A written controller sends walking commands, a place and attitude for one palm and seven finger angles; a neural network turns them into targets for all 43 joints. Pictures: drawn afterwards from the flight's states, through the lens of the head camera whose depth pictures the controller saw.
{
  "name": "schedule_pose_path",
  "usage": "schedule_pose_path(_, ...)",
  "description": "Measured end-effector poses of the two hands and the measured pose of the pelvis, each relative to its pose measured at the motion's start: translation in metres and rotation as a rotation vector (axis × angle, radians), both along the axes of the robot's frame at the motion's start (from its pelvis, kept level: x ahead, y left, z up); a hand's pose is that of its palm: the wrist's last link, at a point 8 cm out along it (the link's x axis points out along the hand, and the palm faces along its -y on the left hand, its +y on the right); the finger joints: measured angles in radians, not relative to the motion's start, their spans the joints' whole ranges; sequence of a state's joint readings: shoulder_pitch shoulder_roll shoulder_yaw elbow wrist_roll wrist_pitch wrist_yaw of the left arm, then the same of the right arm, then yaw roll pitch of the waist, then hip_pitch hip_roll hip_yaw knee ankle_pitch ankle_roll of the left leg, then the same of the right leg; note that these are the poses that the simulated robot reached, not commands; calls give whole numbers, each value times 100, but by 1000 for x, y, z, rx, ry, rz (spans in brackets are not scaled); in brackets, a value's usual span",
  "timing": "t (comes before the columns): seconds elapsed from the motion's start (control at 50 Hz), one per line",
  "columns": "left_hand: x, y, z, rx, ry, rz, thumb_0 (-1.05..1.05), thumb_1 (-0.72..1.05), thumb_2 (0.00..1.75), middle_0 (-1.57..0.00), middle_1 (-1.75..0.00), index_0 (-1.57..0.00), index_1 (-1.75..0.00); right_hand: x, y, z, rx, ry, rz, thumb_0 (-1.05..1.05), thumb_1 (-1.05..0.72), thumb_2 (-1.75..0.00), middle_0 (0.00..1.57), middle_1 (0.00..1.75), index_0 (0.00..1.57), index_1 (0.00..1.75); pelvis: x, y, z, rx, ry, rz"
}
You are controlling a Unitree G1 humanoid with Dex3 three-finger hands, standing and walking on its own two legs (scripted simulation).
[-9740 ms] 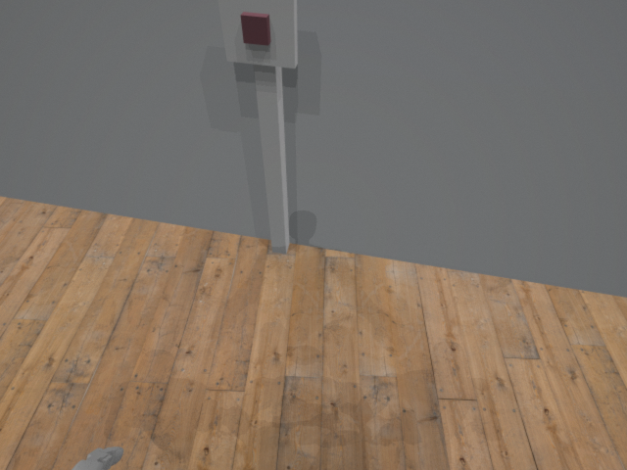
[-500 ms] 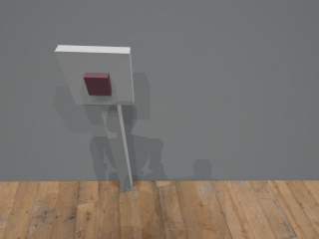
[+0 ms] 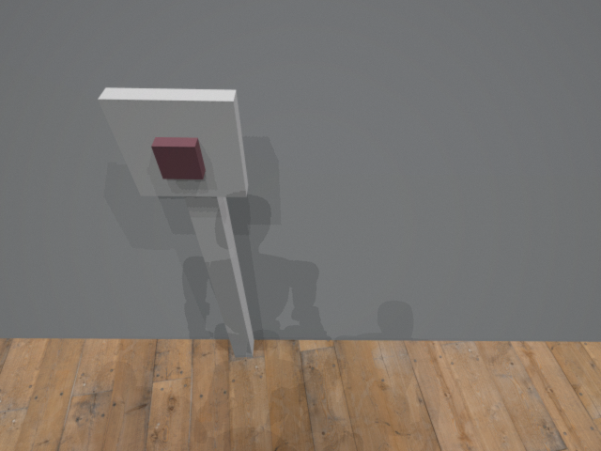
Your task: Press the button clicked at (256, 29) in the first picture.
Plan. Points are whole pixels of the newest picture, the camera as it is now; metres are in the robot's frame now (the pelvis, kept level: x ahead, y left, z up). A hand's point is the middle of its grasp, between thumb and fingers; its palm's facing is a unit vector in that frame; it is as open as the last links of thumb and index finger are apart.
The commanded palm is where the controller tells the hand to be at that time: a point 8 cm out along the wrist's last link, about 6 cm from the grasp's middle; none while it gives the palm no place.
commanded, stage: come to a stop and stand still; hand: left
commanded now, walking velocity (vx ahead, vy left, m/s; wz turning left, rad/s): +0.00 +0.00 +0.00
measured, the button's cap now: (180, 157) +0.48 +0.21 +0.13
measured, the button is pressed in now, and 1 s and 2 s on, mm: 0 0 0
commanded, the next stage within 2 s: look again from close up in 0.20 s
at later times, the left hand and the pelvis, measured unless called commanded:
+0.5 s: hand out of the picture -0.02 +0.17 -0.18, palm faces +0.05 -0.98 -0.19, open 7.4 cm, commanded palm none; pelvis -0.01 +0.01 +0.00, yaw +2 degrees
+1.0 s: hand out of the picture +0.05 +0.19 -0.13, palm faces +0.23 -0.94 -0.24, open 7.2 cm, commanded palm +0.08 +0.23 -0.06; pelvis -0.01 +0.00 +0.00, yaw +2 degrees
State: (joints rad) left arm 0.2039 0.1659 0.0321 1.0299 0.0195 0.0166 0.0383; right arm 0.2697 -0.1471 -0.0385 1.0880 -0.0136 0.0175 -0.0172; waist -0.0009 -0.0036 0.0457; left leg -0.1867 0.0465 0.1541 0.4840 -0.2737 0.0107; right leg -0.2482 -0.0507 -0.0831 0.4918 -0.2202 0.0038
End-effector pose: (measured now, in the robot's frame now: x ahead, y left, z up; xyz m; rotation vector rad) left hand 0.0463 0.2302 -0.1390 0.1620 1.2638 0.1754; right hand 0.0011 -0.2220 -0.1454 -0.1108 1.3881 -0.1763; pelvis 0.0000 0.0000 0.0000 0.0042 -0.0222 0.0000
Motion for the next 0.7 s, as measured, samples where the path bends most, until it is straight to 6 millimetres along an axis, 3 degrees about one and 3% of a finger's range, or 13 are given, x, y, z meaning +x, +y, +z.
schedule_pose_path(0.34,-81,-10,-6,-27,172,16,0,91,90,-20,-30,-20,-29,-7,8,-2,18,-18,35,1,-91,-90,20,30,20,30,-8,4,-1,-6,1,13)
schedule_pose_path(0.7,-63,-7,-5,-32,75,31,1,91,90,-20,-30,-20,-29,-2,9,1,9,-52,73,1,-92,-90,20,30,20,30,-9,5,0,1,-14,29)
